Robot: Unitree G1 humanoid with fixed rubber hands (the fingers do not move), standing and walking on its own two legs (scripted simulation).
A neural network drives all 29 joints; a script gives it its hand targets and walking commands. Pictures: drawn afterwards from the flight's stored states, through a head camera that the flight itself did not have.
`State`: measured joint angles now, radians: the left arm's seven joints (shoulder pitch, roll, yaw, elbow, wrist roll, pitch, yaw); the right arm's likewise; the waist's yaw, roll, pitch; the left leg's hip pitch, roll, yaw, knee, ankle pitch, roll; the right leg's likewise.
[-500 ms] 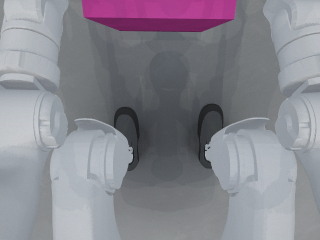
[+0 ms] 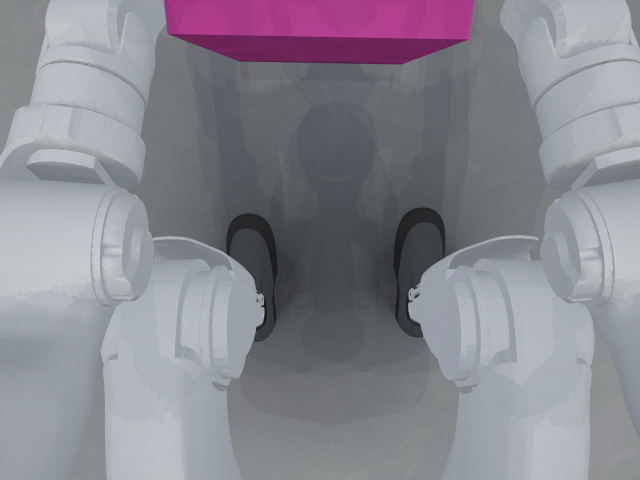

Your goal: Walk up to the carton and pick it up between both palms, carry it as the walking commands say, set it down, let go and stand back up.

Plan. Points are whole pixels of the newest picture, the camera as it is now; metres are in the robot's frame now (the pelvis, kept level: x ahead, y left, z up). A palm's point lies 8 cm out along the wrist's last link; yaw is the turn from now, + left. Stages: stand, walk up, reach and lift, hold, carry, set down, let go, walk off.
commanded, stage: reach and lift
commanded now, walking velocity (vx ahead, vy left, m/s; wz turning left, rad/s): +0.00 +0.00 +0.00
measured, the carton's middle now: out of the picture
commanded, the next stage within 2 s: none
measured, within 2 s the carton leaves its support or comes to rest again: leaves its support in 0.84 s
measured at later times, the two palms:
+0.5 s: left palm out of the picture +0.56 +0.15 -0.19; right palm out of the picture +0.56 -0.15 -0.20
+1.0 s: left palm out of the picture +0.58 +0.14 -0.15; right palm out of the picture +0.57 -0.16 -0.16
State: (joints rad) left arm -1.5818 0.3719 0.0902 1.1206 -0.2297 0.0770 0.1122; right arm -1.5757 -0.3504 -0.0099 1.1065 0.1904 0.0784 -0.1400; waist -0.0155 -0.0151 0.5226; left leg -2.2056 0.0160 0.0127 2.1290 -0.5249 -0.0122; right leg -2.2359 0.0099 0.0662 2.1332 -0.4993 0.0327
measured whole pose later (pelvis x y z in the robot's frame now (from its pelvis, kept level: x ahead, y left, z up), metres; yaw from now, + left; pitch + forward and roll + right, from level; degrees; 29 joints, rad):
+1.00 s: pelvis +0.00 +0.00 +0.00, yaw +0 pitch +31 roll +2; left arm -1.61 0.34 0.08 1.01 -0.21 0.25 0.17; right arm -1.57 -0.32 -0.13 0.96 0.19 0.26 -0.20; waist -0.01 -0.02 0.53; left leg -2.17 0.01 0.01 2.15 -0.52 -0.01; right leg -2.19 0.01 0.07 2.15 -0.50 0.03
